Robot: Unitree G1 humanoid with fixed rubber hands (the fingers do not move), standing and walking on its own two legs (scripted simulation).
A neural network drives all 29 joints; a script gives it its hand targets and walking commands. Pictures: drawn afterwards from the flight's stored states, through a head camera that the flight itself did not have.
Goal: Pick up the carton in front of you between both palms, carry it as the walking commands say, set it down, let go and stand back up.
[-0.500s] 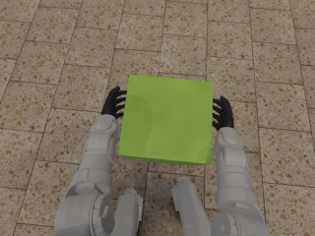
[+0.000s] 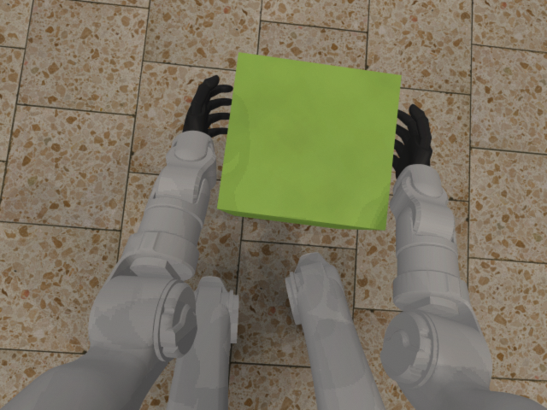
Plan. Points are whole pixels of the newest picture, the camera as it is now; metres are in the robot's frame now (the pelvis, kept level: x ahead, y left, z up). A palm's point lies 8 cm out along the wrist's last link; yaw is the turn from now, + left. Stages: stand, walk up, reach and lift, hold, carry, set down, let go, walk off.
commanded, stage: set down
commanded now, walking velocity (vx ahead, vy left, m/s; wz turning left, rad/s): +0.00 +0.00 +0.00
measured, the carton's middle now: (300, 160) +0.46 -0.11 -0.19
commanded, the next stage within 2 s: none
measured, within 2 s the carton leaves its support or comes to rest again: rests again in 1.12 s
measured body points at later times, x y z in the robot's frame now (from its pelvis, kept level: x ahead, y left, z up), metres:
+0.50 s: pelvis -0.02 -0.01 -0.09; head +0.33 -0.04 +0.18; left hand +0.54 +0.00 -0.26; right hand +0.43 -0.29 -0.26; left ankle +0.08 +0.12 -0.47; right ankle +0.12 -0.15 -0.47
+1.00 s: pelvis -0.01 +0.01 -0.11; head +0.34 -0.03 +0.15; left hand +0.54 +0.00 -0.29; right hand +0.43 -0.28 -0.30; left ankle +0.08 +0.12 -0.47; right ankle +0.12 -0.14 -0.47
